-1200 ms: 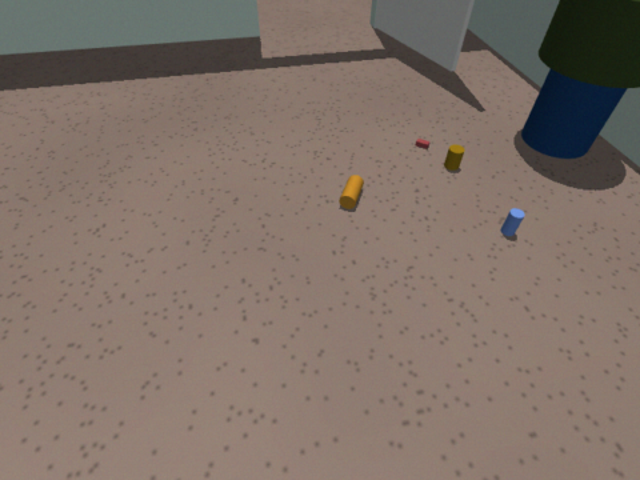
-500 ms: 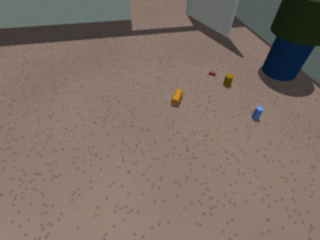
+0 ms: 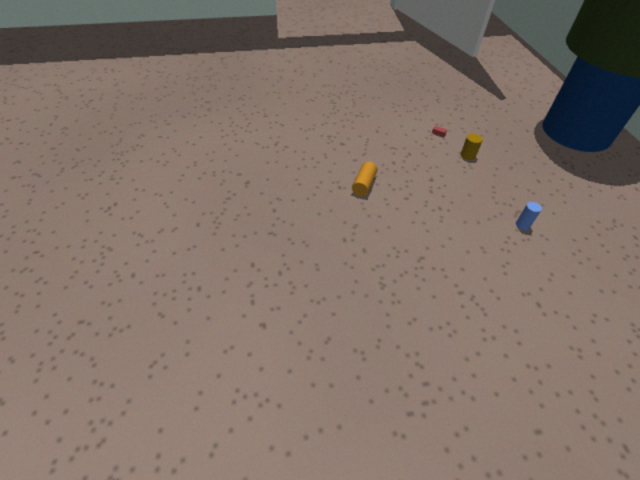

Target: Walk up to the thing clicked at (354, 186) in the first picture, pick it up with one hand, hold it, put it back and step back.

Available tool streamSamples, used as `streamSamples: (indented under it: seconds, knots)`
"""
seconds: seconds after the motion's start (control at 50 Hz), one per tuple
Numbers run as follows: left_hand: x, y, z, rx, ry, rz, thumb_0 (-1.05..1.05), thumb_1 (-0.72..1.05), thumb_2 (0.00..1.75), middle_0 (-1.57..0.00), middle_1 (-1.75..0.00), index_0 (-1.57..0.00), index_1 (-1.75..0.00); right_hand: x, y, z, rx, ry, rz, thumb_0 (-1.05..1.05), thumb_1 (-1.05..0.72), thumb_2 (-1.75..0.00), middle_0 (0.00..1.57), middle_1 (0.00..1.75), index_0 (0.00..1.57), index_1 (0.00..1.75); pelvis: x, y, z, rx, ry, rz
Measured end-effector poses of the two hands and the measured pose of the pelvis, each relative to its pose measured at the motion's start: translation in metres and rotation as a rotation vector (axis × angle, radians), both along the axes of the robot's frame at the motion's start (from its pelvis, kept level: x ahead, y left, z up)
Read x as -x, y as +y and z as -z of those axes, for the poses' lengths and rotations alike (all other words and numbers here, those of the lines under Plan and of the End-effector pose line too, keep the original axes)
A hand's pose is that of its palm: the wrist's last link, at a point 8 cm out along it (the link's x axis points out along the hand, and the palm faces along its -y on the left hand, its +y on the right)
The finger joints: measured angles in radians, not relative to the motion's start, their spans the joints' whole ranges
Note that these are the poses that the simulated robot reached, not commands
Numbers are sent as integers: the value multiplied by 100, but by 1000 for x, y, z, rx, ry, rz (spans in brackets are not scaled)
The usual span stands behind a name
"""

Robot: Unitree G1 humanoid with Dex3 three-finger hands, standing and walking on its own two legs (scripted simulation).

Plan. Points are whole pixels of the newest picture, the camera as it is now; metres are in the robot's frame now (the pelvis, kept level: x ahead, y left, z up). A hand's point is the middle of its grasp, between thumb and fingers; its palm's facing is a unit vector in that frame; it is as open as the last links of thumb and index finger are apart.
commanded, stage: walk up
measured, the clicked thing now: (365, 176) +1.48 -0.21 -0.74
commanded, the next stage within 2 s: stand in 1.70 s
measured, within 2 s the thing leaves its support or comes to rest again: neither
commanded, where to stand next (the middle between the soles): +0.03 +0.00 m, yaw +36 degrees
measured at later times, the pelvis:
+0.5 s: pelvis -0.02 +0.00 -0.03, yaw +19 degrees
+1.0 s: pelvis -0.03 -0.03 -0.03, yaw +32 degrees
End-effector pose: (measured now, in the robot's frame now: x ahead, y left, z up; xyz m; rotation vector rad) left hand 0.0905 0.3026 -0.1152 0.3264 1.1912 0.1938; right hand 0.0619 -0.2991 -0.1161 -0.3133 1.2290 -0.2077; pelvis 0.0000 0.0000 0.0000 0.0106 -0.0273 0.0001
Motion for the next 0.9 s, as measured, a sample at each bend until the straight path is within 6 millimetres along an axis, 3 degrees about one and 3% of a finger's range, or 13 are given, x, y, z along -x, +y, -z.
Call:
streamSamples:
  seconds: [0.1, 0.22, 0.3, 0.38, 0.48, 0.62, 0.76, 0.9]
  knots:
    - [6, 4, -5, -41, -71, -36, 1, 90, 90, -21, -30, -20, -30, -6, -23, 3, 44, 12, -50, 1, -90, -89, 20, 30, 21, 30, 11, -14, 8, 11, 8, -69]
    - [35, 5, -12, -49, -97, -87, 1, 90, 90, -21, -30, -20, -30, -36, -32, -10, 85, -16, -160, 1, -90, -89, 20, 30, 20, 30, 20, -15, 6, -9, 0, -145]
    - [54, 11, -7, -36, -112, -123, 1, 90, 90, -21, -30, -20, -30, -56, -26, -17, 97, -48, -232, 1, -91, -89, 20, 30, 20, 30, 23, -11, 9, -6, -4, -199]
    - [79, 26, 11, -10, -121, -190, 1, 90, 90, -21, -30, -20, -30, -70, -10, -17, 130, -76, -299, 1, -91, -89, 20, 30, 20, 30, 23, 0, 23, -4, -9, -250]
    - [114, 34, 29, 8, -66, -296, 1, 90, 90, -21, -30, -20, -30, -77, 13, -19, 145, -100, -375, 1, -90, -89, 20, 30, 20, 30, 25, 4, 28, -12, -17, -317]
    - [162, 18, 24, 2, -18, -396, 1, 90, 90, -21, -30, -20, -30, -101, 24, -18, 126, -127, -478, 1, -90, -89, 20, 30, 21, 30, 22, -6, 24, 16, -11, -388]
    - [200, -14, 16, -72, -28, -469, 1, 90, 90, -21, -30, -20, -30, -142, 23, 6, 78, -163, -553, 1, -90, -89, 20, 30, 21, 30, 23, -32, 36, 35, -30, -460]
    - [234, -36, -3, -70, -15, -531, 1, 90, 90, -21, -30, -20, -30, -158, 42, 0, 25, -159, -635, 1, -90, -89, 20, 30, 20, 30, 29, -33, 21, -7, -16, -520]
